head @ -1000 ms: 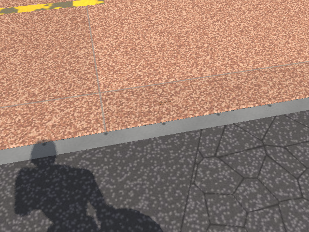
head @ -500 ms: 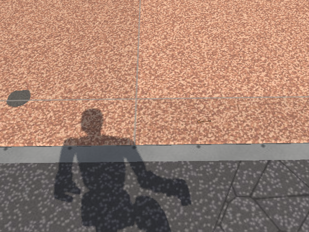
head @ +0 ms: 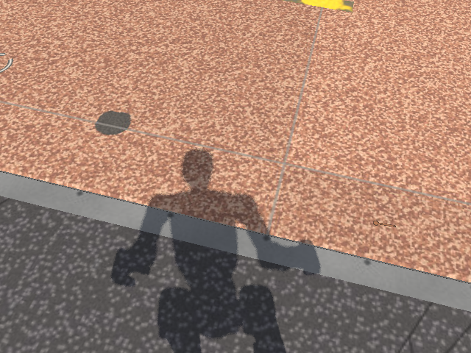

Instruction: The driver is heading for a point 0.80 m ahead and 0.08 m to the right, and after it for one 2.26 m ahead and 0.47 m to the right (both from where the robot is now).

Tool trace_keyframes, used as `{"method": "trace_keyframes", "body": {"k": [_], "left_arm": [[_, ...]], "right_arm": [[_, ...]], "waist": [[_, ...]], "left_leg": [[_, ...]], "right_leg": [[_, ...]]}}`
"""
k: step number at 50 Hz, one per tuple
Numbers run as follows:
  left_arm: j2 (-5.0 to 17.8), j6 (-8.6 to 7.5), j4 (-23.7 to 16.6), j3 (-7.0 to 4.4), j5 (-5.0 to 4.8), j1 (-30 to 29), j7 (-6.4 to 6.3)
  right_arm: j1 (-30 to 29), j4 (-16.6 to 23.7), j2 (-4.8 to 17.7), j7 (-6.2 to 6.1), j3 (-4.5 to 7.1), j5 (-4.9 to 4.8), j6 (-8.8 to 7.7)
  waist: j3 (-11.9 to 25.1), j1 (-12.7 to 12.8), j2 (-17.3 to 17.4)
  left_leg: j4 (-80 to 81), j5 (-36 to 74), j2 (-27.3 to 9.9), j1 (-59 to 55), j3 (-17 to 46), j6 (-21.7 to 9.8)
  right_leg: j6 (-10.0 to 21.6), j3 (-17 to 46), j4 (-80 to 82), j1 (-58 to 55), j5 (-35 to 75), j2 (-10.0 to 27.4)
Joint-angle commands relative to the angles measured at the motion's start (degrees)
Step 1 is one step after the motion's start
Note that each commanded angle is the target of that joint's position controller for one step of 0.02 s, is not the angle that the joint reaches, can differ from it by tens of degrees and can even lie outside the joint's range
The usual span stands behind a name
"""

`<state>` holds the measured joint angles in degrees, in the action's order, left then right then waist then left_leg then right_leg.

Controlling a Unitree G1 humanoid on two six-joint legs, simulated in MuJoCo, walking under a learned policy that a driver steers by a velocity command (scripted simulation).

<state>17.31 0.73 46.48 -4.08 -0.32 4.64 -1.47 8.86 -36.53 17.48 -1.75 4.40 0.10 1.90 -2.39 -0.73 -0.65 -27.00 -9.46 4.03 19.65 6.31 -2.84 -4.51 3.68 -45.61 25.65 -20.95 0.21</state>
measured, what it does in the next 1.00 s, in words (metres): walks ahead: right foot, then left foot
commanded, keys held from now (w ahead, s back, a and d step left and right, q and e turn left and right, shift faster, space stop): no key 0.24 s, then w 0.76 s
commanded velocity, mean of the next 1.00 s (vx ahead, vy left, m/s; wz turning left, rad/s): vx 0.27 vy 0.00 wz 0.08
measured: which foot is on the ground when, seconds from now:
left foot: down 0.00-0.12, up 0.14-0.36, down 0.38-0.78, up 0.80-1.00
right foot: up 0.00-0.08, down 0.10-0.42, up 0.44-0.76, down 0.78-1.00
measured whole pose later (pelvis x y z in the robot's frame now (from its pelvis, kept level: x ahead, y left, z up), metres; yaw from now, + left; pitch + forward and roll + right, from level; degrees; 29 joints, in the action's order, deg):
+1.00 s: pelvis +0.23 -0.08 +0.01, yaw +3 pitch +0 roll +0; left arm 15.1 -5.2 49.0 -2.3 0.3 17.1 1.9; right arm 13.4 -43.1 17.5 -0.5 3.5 -0.8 -3.7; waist -1.1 2.0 2.5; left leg -60.9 -12.4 -6.2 33.6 1.8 -0.9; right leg 4.4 -2.9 -19.0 9.8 -9.9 -3.3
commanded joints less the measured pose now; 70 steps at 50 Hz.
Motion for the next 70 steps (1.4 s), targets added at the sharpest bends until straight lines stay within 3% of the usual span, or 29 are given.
{"method": "trace_keyframes", "body": {"k": [1,5,7,9,12,14,18,20,21,22,23,27,31,37,39,40,41,42,44,46,51,60,63,65,66,67,68,69,70], "left_arm": [[4.8,-0.86,-3.3,-1.00,-0.16,0.4,0.46],[5.3,-2.00,-2.3,-0.91,1.12,4.9,1.52],[9.4,-2.00,-2.3,-1.16,2.81,2.8,1.30],[6.2,-2.80,-3.9,-0.32,2.49,-0.6,0.99],[6.6,-2.99,-2.8,-0.21,0.65,-0.4,0.52],[6.2,-2.16,-1.3,-0.20,0.25,2.7,0.66],[8.2,-0.91,-0.7,-0.67,-0.56,5.5,0.62],[4.4,-2.19,-1.6,0.46,-0.43,3.3,1.05],[1.6,-3.27,-3.2,1.18,-0.17,0.5,1.17],[2.3,-4.39,-4.8,1.13,-0.40,-2.2,1.29],[5.0,-5.09,-6.1,0.31,-1.25,-5.3,1.41],[4.7,-6.60,-5.5,-0.16,-1.41,-3.8,3.01],[1.1,-6.55,-6.0,1.43,-0.60,-6.2,4.73],[6.1,-5.65,-5.2,0.03,-1.05,-0.3,4.16],[11.0,-5.51,-1.2,-2.29,-0.94,15.6,3.00],[17.6,-5.34,-0.3,-3.43,0.37,21.0,3.03],[13.0,-5.83,-0.7,-2.06,-0.26,19.4,3.51],[10.4,-6.03,-1.3,-1.12,-0.30,14.8,3.51],[7.2,-6.07,-2.5,-0.26,0.50,9.0,3.57],[5.5,-6.48,-2.8,0.14,1.20,6.7,3.49],[6.8,-7.17,-0.9,-0.26,0.30,9.7,2.58],[8.6,-4.99,2.9,-0.57,-0.71,18.6,1.59],[9.5,-4.06,3.5,-1.03,-0.91,18.8,1.28],[10.3,-3.30,3.1,-1.14,-0.50,16.6,0.95],[9.1,-3.18,2.4,-0.56,-0.11,16.6,0.69],[5.0,-3.81,0.4,0.92,1.79,19.2,0.63],[0.6,-4.67,2.4,2.23,0.81,27.3,1.23],[7.8,-5.04,3.0,0.44,-0.84,22.8,1.39],[8.3,-4.99,1.1,0.14,-1.80,17.4,1.36]], "right_arm": [[-0.1,3.2,8.4,0.15,1.93,0.31,-0.33],[0.5,2.1,5.6,0.14,0.44,-0.15,-0.13],[1.6,3.7,4.1,0.29,0.17,0.62,-0.89],[-1.3,2.6,8.1,0.00,1.55,0.36,-0.93],[-0.1,0.8,4.4,-0.12,0.91,0.28,-0.05],[-0.2,-0.2,1.1,0.32,-0.40,-0.23,-0.35],[0.2,-1.9,2.6,0.84,0.07,-1.07,-1.59],[5.2,-3.4,5.1,0.57,0.67,-0.59,-2.66],[9.7,-5.2,8.1,0.86,1.74,-0.23,-3.07],[12.4,-5.4,9.8,1.41,2.14,-0.43,-3.65],[13.7,-5.9,9.2,1.43,1.91,-0.12,-4.42],[12.7,-6.1,6.8,0.88,1.05,-0.74,-6.03],[11.6,-5.8,7.5,1.07,1.22,-1.03,-5.51],[12.1,-7.1,9.6,1.26,1.77,-1.51,-5.53],[12.9,-6.6,5.5,1.02,0.19,-0.42,-5.45],[17.4,-4.1,-0.3,0.81,-1.49,-0.69,-6.26],[16.1,-4.7,3.7,0.70,-0.62,-1.82,-7.20],[12.5,-3.9,6.9,1.09,0.31,-3.18,-7.55],[8.6,-3.8,6.3,1.02,0.28,-1.83,-7.63],[10.0,-4.8,4.9,1.24,0.36,-1.23,-6.66],[3.8,-3.1,3.3,1.03,-0.07,-0.20,-5.78],[-12.0,1.5,1.1,3.82,-1.57,-1.23,-7.58],[-11.7,2.2,2.7,4.67,-1.20,-1.25,-7.81],[-2.3,-0.4,5.7,4.35,0.37,-0.36,-7.98],[5.7,-2.6,8.5,3.81,1.43,0.31,-8.10],[13.2,-3.6,13.5,3.25,2.32,1.78,-7.87],[13.8,-4.4,12.9,3.64,1.90,1.50,-7.43],[12.6,-3.8,8.4,3.69,0.87,0.45,-6.93],[7.6,-3.6,6.6,3.55,0.12,-0.05,-6.80]], "waist": [[8.6,-0.8,10.0],[7.5,1.3,6.2],[5.3,-2.7,-13.9],[3.9,-0.2,-10.3],[4.0,-0.3,-7.7],[5.3,1.5,-8.3],[1.3,1.9,-9.2],[3.4,-0.5,-4.4],[3.4,-1.7,5.3],[0.8,-3.6,12.5],[-3.7,-5.1,13.4],[-3.4,-3.0,7.2],[-1.7,-3.1,8.0],[-0.8,1.9,7.7],[9.3,8.9,1.9],[16.7,7.0,-16.5],[15.7,7.3,-14.2],[8.3,5.9,-10.7],[2.7,3.1,-3.9],[2.4,0.6,-5.5],[-0.6,1.1,-1.9],[-3.6,6.4,-1.6],[-2.3,4.6,-3.0],[4.3,-1.2,-4.5],[10.9,-4.8,-3.6],[21.0,-5.1,6.6],[29.3,-2.1,17.6],[26.0,-4.6,9.2],[16.4,-3.2,7.4]], "left_leg": [[5.9,9.2,-14.8,-7.3,14.9,-10.3],[0.7,2.8,-10.0,-2.6,13.1,-4.3],[-10.5,-19.0,0.0,3.6,0.9,2.0],[-19.9,-20.0,-2.0,2.6,0.8,4.3],[-20.5,-19.0,-4.3,3.3,0.2,6.7],[-12.1,-15.6,-3.8,-0.5,-4.0,6.7],[2.9,-9.5,-1.2,-9.0,-9.0,3.1],[2.7,-9.8,-6.3,-18.3,-2.5,-1.2],[6.1,-19.2,-10.9,-19.1,6.5,-5.1],[13.8,-24.6,-19.0,-20.2,19.8,-10.0],[17.3,-23.8,-23.4,-20.1,26.6,-13.4],[17.9,-10.4,-21.0,-26.5,17.8,-10.7],[18.8,-0.8,-14.9,-16.4,4.7,-8.1],[12.8,7.4,-17.2,-11.7,2.1,-5.2],[-11.6,12.2,-11.5,-3.4,-4.0,-1.2],[-35.0,-13.5,-2.3,14.2,-6.7,3.1],[-44.3,-22.4,-2.3,20.6,1.1,2.9],[-47.1,-18.5,-5.9,25.1,0.5,1.6],[-42.6,-9.6,-10.5,22.2,-1.4,0.5],[-38.7,-5.0,-12.4,16.7,-1.2,0.6],[-27.3,4.5,-12.9,21.4,-2.4,3.5],[-4.3,14.5,-8.9,19.4,-5.7,2.7],[-1.6,8.3,-7.5,16.7,-6.0,0.3],[0.7,7.9,-3.5,2.6,-9.0,-2.1],[0.5,16.7,-5.4,-11.5,-7.8,-4.1],[-5.6,35.3,-19.1,-33.3,7.1,-9.5],[-0.5,37.7,-29.6,-44.9,28.3,-18.0],[1.5,35.2,-26.6,-39.4,23.6,-15.5],[2.6,37.8,-24.4,-31.3,14.4,-13.5]], "right_leg": [[0.7,-1.1,4.4,-4.0,-0.3,0.1],[4.8,0.2,24.0,-16.6,14.7,3.0],[17.1,18.4,28.3,-12.5,23.7,19.8],[18.0,16.4,29.3,-11.5,20.8,17.5],[15.8,10.9,26.1,-15.7,28.6,14.2],[14.4,8.2,27.3,-16.7,15.2,11.0],[13.7,10.2,29.5,-11.3,-9.1,9.8],[10.5,6.5,23.3,-3.7,-6.2,7.3],[6.9,-3.2,12.8,1.6,-6.1,0.2],[5.1,-6.6,4.0,8.5,-5.5,-1.7],[5.5,-3.6,-3.6,15.6,-10.9,0.2],[7.6,-1.3,-9.1,24.2,-1.5,5.7],[4.9,-6.1,5.6,7.8,9.7,2.7],[7.3,-6.6,14.2,-9.1,14.4,0.2],[11.1,-0.8,15.3,-30.0,10.7,4.6],[19.9,28.5,25.0,-43.5,-6.2,19.8],[21.2,41.5,33.7,-41.0,-16.7,21.4],[19.2,34.5,33.8,-35.3,-16.8,21.1],[17.1,21.8,34.1,-24.0,-4.0,16.2],[16.5,15.0,36.6,-18.1,3.1,12.9],[18.2,7.6,40.4,-17.7,13.8,12.1],[16.1,1.2,37.6,-26.3,20.9,13.0],[14.8,1.5,33.1,-31.5,29.7,15.0],[12.3,-0.8,20.1,-31.9,51.9,12.0],[9.8,-2.7,8.8,-26.4,51.4,8.8],[6.6,-4.6,-11.0,-9.5,27.7,3.0],[3.9,1.5,-26.6,5.6,-17.2,-5.8],[4.2,6.7,-30.7,7.8,-16.4,-2.9],[4.2,3.7,-29.3,10.8,-13.0,-0.1]]}}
